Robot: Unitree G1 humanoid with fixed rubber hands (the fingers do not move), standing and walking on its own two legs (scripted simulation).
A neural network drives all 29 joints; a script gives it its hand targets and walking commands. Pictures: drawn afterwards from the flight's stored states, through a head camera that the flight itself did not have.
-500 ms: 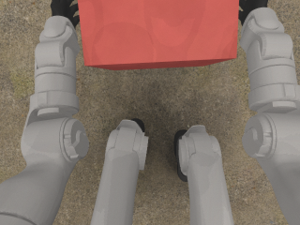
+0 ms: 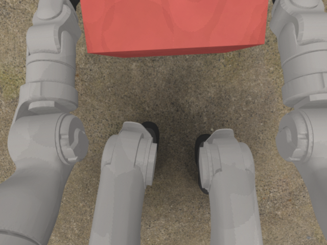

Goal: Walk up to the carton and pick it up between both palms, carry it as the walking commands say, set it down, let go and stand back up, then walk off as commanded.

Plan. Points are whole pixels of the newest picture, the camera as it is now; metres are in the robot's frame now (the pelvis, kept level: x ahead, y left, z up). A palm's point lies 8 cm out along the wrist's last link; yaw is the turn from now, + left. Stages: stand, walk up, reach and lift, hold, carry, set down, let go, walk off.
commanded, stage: set down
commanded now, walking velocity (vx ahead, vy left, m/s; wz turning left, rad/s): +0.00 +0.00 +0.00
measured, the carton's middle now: out of the picture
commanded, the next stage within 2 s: none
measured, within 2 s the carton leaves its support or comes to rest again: rests again in 0.54 s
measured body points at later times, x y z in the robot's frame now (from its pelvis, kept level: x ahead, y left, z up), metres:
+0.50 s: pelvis +0.00 +0.00 -0.01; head +0.37 +0.01 +0.23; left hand +0.54 +0.24 -0.18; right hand +0.58 -0.14 -0.19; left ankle +0.12 +0.11 -0.36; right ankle +0.09 -0.10 -0.36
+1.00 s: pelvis -0.01 +0.00 -0.02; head +0.37 +0.01 +0.22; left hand +0.54 +0.24 -0.19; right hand +0.58 -0.14 -0.20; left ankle +0.12 +0.11 -0.36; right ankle +0.09 -0.10 -0.36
